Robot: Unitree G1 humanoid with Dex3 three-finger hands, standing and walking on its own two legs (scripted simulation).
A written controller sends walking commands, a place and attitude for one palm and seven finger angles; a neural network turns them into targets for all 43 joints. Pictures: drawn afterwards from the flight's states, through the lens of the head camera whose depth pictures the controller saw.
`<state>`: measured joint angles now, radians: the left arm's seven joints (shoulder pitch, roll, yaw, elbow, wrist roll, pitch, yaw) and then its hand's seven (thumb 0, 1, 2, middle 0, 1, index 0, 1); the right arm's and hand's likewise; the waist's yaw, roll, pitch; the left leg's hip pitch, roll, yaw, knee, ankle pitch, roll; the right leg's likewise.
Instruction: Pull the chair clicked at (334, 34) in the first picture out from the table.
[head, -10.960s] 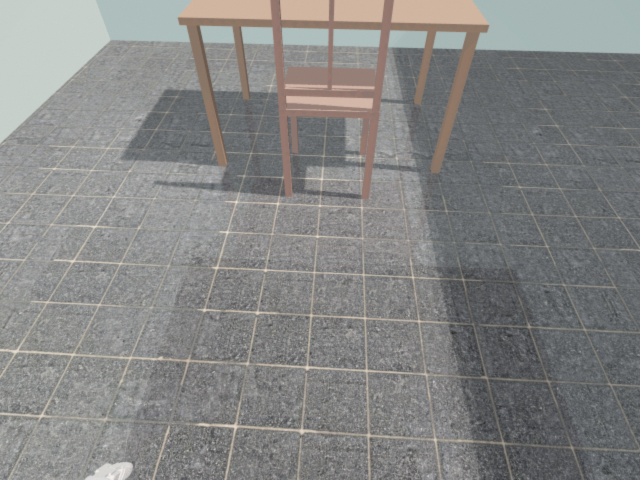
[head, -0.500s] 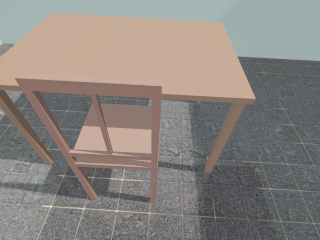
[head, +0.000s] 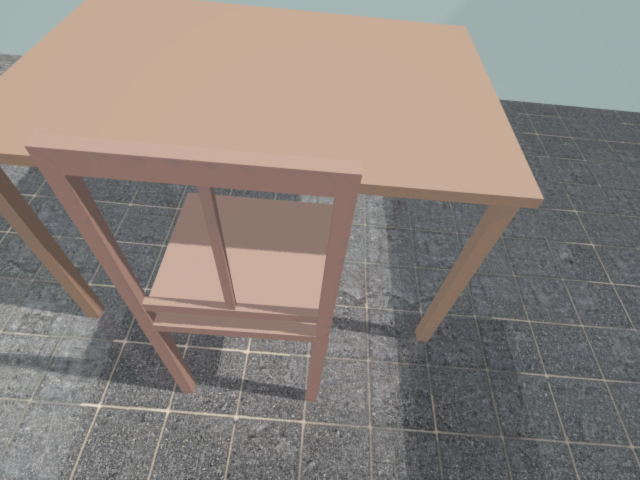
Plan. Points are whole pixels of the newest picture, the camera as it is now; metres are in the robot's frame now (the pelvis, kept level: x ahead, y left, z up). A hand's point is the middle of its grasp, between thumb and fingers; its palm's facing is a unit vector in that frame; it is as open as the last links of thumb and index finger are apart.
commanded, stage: come to a stop and stand still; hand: left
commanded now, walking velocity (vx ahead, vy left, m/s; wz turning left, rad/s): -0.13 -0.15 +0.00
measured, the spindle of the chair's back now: (220, 256) +0.44 +0.19 -0.05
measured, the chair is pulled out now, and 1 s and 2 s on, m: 0.00 0.00 0.00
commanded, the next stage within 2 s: look again from close up in 1.18 s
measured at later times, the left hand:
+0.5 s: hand out of the picture +0.13 +0.17 -0.16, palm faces -0.03 -0.97 -0.23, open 7.4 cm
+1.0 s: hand out of the picture +0.02 +0.13 -0.16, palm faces +0.01 -0.98 -0.21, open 7.3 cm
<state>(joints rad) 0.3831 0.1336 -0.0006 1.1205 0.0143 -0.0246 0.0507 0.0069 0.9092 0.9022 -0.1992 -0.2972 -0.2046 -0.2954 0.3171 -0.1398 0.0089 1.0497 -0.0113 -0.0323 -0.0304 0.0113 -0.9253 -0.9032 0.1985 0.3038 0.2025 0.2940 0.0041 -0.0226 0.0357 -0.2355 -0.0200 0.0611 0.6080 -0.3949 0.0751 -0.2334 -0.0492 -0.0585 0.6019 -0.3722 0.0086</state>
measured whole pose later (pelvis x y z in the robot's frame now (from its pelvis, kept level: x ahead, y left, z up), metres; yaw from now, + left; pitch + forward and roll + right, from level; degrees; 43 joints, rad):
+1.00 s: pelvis +0.02 -0.04 +0.01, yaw -1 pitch +0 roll +0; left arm 0.30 0.16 -0.02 1.08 0.00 -0.01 0.04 0.01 0.91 0.90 -0.20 -0.30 -0.20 -0.30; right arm 0.26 -0.15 0.02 1.13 0.00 -0.01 -0.04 0.00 -0.91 -0.90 0.20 0.30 0.20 0.29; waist 0.01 0.01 0.03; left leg -0.08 0.00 0.06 0.41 -0.32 0.01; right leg -0.19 0.02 -0.03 0.46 -0.27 -0.03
